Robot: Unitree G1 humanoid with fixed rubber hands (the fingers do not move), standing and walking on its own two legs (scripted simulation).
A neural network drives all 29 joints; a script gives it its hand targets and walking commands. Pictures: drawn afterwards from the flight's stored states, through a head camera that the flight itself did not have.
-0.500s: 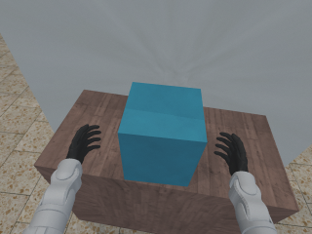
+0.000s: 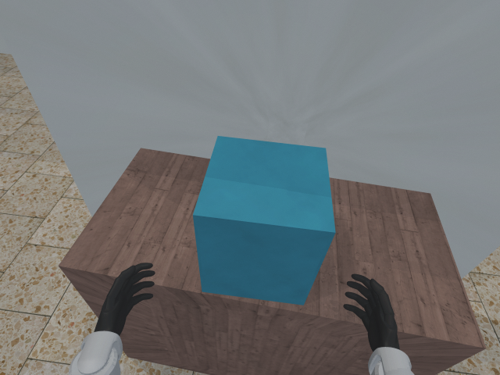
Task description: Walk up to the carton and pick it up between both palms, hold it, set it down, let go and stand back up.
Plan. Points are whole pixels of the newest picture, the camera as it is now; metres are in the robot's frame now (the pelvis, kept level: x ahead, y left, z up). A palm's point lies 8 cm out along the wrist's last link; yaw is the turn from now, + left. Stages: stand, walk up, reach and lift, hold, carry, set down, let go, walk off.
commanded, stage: set down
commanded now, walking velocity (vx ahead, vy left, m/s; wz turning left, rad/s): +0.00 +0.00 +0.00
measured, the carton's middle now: (261, 222) +0.40 -0.01 +0.00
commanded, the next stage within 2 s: let go in 1.68 s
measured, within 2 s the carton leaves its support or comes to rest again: neither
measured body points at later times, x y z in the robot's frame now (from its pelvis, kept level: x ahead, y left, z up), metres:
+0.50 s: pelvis -0.01 +0.00 +0.00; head -0.03 +0.01 +0.45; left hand +0.20 +0.22 -0.05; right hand +0.19 -0.21 -0.05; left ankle -0.01 +0.11 -0.74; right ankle +0.00 -0.11 -0.74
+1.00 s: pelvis +0.01 -0.01 +0.00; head +0.00 +0.01 +0.45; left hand +0.18 +0.23 -0.07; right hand +0.18 -0.22 -0.07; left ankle +0.00 +0.11 -0.74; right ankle +0.00 -0.11 -0.74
